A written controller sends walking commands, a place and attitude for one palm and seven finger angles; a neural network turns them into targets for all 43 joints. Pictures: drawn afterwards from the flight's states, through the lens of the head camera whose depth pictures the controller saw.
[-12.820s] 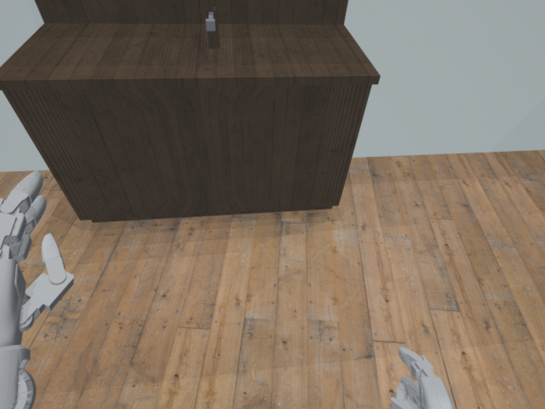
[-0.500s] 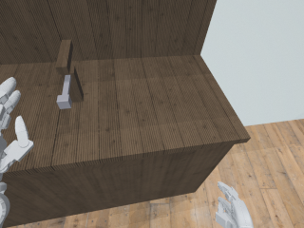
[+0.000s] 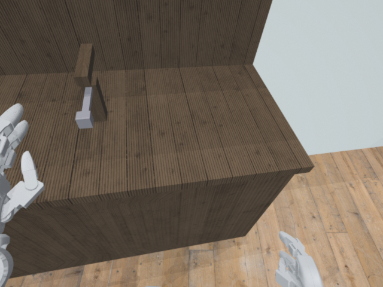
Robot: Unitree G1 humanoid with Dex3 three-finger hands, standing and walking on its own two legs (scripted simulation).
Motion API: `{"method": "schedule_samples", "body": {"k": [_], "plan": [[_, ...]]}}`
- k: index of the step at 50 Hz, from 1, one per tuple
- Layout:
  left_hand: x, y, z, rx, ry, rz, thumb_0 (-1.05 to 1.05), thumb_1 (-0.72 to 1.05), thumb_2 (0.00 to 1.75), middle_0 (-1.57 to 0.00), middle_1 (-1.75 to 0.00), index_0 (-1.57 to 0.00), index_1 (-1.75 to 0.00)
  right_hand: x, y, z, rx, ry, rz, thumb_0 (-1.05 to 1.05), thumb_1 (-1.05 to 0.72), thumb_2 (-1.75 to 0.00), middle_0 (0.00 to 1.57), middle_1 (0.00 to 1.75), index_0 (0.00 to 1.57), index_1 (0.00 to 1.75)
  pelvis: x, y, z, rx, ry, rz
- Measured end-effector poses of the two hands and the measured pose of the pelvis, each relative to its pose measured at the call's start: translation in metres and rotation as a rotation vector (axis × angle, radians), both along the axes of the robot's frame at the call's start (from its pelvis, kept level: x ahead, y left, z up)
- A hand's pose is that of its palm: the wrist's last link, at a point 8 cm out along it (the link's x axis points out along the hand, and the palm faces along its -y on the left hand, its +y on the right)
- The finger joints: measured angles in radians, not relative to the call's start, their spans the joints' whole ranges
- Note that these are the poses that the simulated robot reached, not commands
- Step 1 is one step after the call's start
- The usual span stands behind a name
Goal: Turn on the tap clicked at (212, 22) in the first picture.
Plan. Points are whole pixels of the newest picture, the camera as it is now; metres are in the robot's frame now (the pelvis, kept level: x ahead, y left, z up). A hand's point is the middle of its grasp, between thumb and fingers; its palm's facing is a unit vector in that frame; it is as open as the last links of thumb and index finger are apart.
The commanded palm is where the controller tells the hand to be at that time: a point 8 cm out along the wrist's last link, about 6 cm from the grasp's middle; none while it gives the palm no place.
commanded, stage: look again from close up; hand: left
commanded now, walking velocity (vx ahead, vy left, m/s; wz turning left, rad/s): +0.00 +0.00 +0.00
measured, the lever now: (84, 119) +0.41 +0.27 +0.10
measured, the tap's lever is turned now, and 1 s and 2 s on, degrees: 0 0 0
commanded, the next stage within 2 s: turn the palm inward beside the body in 0.28 s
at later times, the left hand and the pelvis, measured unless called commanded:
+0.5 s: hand (21, 153) +0.24 +0.27 +0.21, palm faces +0.43 -0.84 -0.34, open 7.4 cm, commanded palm +0.16 +0.27 +0.18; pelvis +0.00 -0.01 -0.01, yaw +0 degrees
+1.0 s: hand (77, 189) +0.22 +0.20 +0.16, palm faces +0.42 -0.85 -0.32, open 7.4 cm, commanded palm +0.16 +0.24 +0.17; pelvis +0.04 -0.06 -0.02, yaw +1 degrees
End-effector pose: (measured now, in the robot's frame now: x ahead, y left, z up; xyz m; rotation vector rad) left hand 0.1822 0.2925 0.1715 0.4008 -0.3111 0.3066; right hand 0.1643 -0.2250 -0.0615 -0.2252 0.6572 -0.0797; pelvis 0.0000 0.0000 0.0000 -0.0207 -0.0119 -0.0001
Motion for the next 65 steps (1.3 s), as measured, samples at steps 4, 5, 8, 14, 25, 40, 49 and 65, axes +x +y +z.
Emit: {"method": "schedule_samples", "body": {"k": [4,5,8,14,25,40,49,65], "plan": [[-0.003,-0.005,-0.003,-0.014,0.013,-0.004,0.02,0.89,0.9,-0.21,-0.3,-0.21,-0.3,0.0,-0.005,0.002,-0.008,-0.009,-0.005,0.01,-0.91,-0.9,0.2,0.3,0.21,0.3,0.0,-0.002,0.0,-0.001,-0.004,0.002],[-0.004,-0.006,-0.003,-0.015,0.015,-0.004,0.02,0.89,0.9,-0.21,-0.3,-0.21,-0.3,0.001,-0.006,0.002,-0.009,-0.011,-0.006,0.01,-0.91,-0.9,0.2,0.3,0.21,0.3,0.0,-0.003,0.0,-0.001,-0.005,0.002],[-0.005,-0.007,-0.003,-0.018,0.017,-0.001,0.02,0.89,0.9,-0.21,-0.3,-0.21,-0.3,0.002,-0.008,0.003,-0.013,-0.014,-0.006,0.01,-0.91,-0.9,0.2,0.3,0.21,0.3,-0.001,-0.004,0.0,-0.003,-0.007,0.004],[-0.007,-0.007,0.001,-0.015,0.009,0.013,0.02,0.89,0.9,-0.21,-0.3,-0.21,-0.3,0.005,-0.008,0.003,-0.007,-0.02,-0.003,0.01,-0.91,-0.9,0.2,0.3,0.21,0.3,0.0,-0.006,0.0,-0.004,-0.011,0.006],[0.019,0.013,0.043,0.061,-0.114,0.053,0.02,0.89,0.9,-0.22,-0.3,-0.21,-0.3,0.011,0.005,-0.007,-0.015,-0.007,0.121,0.01,-0.91,-0.9,0.2,0.3,0.21,0.3,-0.001,-0.01,-0.006,0.007,-0.046,-0.008],[-0.023,-0.05,-0.003,-0.027,0.036,0.075,0.02,0.89,0.9,-0.22,-0.3,-0.21,-0.3,0.051,-0.02,-0.01,0.015,-0.117,0.114,0.01,-0.9,-0.9,0.2,0.3,0.21,0.3,0.019,-0.04,-0.018,0.021,-0.037,-0.021],[-0.008,-0.053,0.002,-0.063,0.093,0.148,0.02,0.9,0.9,-0.21,-0.3,-0.2,-0.3,0.071,-0.042,-0.032,0.016,-0.072,0.108,0.01,-0.9,-0.9,0.2,0.3,0.21,0.3,0.04,-0.062,-0.017,0.016,-0.014,0.022],[-0.009,-0.067,0.005,-0.113,0.069,0.137,0.02,0.89,0.9,-0.21,-0.3,-0.21,-0.3,0.079,-0.088,-0.026,0.012,-0.134,-0.01,0.01,-0.91,-0.9,0.2,0.3,0.2,0.3,0.058,-0.08,-0.017,0.035,0.007,0.009]]}}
